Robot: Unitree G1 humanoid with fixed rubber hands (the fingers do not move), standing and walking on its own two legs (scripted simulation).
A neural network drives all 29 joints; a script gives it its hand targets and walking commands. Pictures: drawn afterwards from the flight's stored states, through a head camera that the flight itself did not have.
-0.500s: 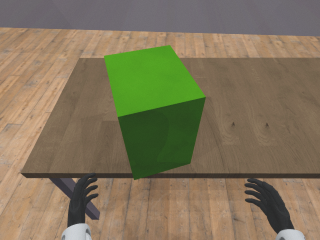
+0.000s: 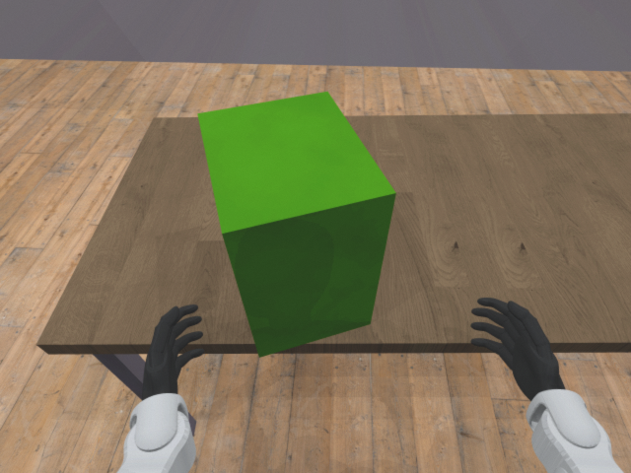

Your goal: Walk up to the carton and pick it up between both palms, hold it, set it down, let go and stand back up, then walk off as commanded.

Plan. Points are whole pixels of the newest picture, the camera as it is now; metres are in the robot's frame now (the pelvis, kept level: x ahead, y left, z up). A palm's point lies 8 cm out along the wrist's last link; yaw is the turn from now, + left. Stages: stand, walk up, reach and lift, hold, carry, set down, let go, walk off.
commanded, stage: reach and lift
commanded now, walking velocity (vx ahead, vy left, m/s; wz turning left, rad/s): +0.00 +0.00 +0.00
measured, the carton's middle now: (292, 229) +0.45 +0.07 +0.06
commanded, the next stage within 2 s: none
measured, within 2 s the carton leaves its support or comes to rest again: neither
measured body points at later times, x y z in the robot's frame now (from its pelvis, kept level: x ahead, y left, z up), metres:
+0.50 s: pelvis +0.00 -0.01 +0.00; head +0.02 -0.01 +0.45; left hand +0.28 +0.18 +0.09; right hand +0.33 -0.22 +0.10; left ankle +0.03 +0.18 -0.73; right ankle +0.03 -0.05 -0.73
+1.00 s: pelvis +0.00 -0.01 +0.00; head +0.04 +0.00 +0.45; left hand +0.34 +0.20 +0.13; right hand +0.40 -0.18 +0.15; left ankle +0.03 +0.18 -0.73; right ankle +0.03 -0.05 -0.73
